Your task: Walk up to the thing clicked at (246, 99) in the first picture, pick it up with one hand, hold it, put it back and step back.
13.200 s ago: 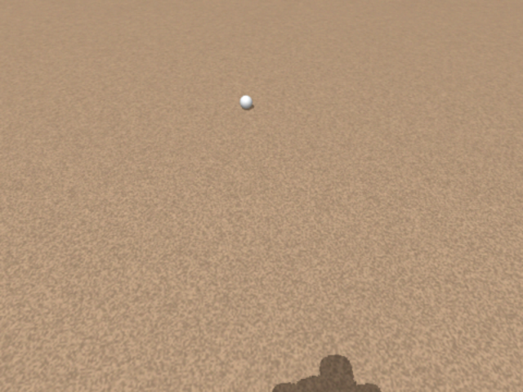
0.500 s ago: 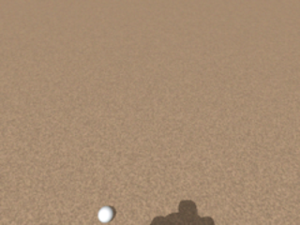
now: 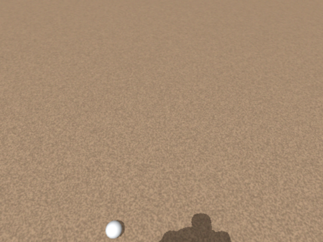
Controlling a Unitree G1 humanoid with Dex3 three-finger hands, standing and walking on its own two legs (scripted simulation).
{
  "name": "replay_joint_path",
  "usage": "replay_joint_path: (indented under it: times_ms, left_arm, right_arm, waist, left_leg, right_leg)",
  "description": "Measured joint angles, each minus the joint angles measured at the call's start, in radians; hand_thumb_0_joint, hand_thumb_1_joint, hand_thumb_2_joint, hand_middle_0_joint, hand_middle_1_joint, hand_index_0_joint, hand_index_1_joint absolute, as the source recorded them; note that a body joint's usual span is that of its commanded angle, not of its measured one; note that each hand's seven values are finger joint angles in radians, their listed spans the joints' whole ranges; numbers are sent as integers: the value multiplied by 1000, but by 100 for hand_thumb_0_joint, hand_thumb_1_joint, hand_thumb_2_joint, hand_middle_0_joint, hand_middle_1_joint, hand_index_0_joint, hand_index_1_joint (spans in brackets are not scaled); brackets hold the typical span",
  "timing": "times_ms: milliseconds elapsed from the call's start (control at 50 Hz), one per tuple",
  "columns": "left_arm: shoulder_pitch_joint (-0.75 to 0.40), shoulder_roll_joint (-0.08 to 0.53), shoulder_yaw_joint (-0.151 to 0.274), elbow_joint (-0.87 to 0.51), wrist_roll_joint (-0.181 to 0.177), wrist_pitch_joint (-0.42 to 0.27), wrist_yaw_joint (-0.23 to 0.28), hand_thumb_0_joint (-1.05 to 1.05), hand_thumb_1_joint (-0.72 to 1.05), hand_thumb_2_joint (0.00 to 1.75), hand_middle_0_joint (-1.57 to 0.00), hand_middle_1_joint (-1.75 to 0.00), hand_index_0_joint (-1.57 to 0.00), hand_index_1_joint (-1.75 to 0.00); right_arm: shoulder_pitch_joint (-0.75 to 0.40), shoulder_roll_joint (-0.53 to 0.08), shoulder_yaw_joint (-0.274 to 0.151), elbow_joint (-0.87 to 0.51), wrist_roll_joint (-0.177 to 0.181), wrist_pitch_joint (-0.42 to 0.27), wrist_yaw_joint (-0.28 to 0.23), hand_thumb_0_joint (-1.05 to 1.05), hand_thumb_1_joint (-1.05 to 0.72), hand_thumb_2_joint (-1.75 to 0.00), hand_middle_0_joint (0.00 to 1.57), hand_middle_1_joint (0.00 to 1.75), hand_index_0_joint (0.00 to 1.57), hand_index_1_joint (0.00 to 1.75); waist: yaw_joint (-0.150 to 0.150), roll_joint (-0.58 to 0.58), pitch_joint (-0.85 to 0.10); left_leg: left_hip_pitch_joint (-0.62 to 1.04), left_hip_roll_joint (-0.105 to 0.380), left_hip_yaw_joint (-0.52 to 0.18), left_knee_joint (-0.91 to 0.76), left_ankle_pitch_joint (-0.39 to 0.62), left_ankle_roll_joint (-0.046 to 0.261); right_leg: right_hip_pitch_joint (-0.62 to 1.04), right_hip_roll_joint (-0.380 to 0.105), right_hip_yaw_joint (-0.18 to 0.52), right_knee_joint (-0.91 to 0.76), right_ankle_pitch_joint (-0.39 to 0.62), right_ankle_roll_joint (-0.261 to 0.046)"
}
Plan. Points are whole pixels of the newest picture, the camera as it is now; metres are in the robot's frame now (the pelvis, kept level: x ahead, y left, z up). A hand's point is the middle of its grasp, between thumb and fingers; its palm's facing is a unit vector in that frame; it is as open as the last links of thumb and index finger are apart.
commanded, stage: stand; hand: left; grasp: from above
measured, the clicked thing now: (113, 229) +0.37 +0.25 -0.74
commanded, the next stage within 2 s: rise first in 0.32 s
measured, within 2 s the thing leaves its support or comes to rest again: neither
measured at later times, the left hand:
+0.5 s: hand out of the picture +0.09 +0.25 -0.16, palm faces +0.03 -0.94 -0.34, open 7.5 cm
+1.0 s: hand out of the picture +0.13 +0.27 -0.22, palm faces -0.13 -0.89 -0.44, open 13.6 cm
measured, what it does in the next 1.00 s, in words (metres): lowers itself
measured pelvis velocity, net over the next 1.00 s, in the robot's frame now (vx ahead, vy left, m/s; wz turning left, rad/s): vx -0.01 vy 0.01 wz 0.00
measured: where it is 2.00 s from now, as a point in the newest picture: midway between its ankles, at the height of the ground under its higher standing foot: outside the picture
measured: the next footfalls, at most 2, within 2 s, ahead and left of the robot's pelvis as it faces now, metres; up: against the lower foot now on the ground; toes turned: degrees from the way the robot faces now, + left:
none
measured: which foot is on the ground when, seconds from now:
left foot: down 0.00-1.00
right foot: down 0.00-1.00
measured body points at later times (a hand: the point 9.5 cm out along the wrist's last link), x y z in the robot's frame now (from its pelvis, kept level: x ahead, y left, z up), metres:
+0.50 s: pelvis +0.00 +0.00 +0.00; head +0.03 +0.00 +0.45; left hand +0.09 +0.30 -0.13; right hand +0.08 -0.29 -0.13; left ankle +0.00 +0.14 -0.75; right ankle -0.02 -0.13 -0.75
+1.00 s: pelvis -0.01 +0.01 -0.07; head +0.07 +0.03 +0.37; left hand +0.13 +0.31 -0.19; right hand +0.13 -0.25 -0.17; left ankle +0.00 +0.14 -0.75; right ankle -0.02 -0.13 -0.75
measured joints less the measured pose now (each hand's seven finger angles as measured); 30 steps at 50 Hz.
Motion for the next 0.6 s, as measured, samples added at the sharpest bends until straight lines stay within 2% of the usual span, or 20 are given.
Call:
replay_joint_path:
  times_ms: [440, 480, 520, 560, 600]
  left_arm:
    - [-2, 0, 2, -1, 0, 1, 0, 1, 91, 90, -20, -30, -20, -30]
    - [-1, -11, 17, -49, -17, -4, 10, 1, 89, 91, -21, -32, -20, -32]
    - [-52, -26, 51, -53, -10, -21, 11, 1, 84, 91, -21, -37, -20, -37]
    - [-116, -26, 81, -32, 16, -20, -1, 1, 77, 92, -20, -44, -19, -44]
    - [-162, -19, 115, -23, 58, -20, -17, 1, 67, 92, -19, -54, -18, -54]
  right_arm:
    - [-3, 0, 2, -6, 0, -3, -2, 0, -91, -90, 20, 30, 20, 30]
    - [33, 2, 4, -89, 30, -9, -19, 0, -92, -90, 20, 30, 20, 30]
    - [60, 14, 0, -166, 47, -27, -33, 0, -93, -91, 20, 30, 20, 30]
    - [70, 36, -6, -222, 49, -34, -38, 0, -93, -91, 20, 30, 20, 30]
    - [79, 61, -16, -266, 39, -39, -35, 0, -93, -91, 20, 30, 20, 30]
  waist:
    - [2, 0, 0]
    - [-2, 3, -12]
    - [-2, 5, -7]
    - [-4, 1, -11]
    - [-9, -6, -26]
  left_leg:
    - [6, -4, 2, -3, -3, 3]
    - [-51, -7, -7, 41, -17, 6]
    - [-111, -9, -15, 92, -32, 7]
    - [-180, -8, -19, 149, -49, 6]
    - [-254, -6, -19, 210, -71, 4]
  right_leg:
    - [3, -5, 2, 2, -5, 3]
    - [-48, -7, -6, 42, -20, 4]
    - [-104, -8, -13, 91, -37, 3]
    - [-172, -8, -16, 148, -56, 1]
    - [-247, -5, -13, 210, -78, 0]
